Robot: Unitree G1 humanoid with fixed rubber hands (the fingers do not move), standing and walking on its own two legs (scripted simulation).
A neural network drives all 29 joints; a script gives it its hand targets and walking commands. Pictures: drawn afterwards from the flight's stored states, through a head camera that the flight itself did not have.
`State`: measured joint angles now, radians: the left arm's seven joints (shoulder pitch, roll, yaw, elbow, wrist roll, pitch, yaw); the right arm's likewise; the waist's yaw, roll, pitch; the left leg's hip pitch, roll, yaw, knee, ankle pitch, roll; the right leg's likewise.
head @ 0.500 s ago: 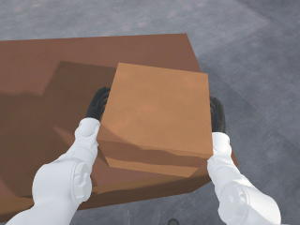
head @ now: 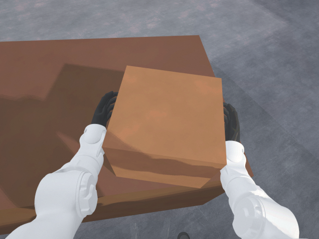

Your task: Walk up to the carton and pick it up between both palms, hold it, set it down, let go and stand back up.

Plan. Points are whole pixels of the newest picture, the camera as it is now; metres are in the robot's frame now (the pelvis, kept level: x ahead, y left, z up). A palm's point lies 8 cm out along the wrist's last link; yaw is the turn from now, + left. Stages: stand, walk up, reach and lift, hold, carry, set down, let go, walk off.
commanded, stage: reach and lift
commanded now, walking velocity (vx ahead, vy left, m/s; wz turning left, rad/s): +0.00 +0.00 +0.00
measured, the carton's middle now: (165, 130) +0.41 -0.03 -0.02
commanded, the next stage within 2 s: none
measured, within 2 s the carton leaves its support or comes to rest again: leaves its support in 0.60 s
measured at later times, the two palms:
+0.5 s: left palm (101, 121) +0.43 +0.14 +0.01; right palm (230, 134) +0.36 -0.19 +0.01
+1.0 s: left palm (100, 105) +0.43 +0.13 +0.08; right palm (246, 112) +0.38 -0.21 +0.09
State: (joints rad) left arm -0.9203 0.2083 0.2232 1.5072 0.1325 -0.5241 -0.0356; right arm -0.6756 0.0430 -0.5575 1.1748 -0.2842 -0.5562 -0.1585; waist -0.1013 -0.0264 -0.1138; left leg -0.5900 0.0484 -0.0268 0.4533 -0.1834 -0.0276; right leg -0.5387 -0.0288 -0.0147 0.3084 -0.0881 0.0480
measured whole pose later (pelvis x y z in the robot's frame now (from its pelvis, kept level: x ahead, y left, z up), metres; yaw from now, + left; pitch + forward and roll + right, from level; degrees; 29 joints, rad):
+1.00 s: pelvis +0.02 +0.01 +0.00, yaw +1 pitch +11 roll -2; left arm -0.64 0.19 -0.04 0.96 -0.17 -0.17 0.09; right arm -0.53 -0.12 -0.02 0.70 0.20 -0.08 -0.21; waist -0.13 0.05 -0.16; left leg -0.41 0.03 -0.04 0.44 -0.23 -0.02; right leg -0.36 -0.04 -0.01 0.31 -0.14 0.06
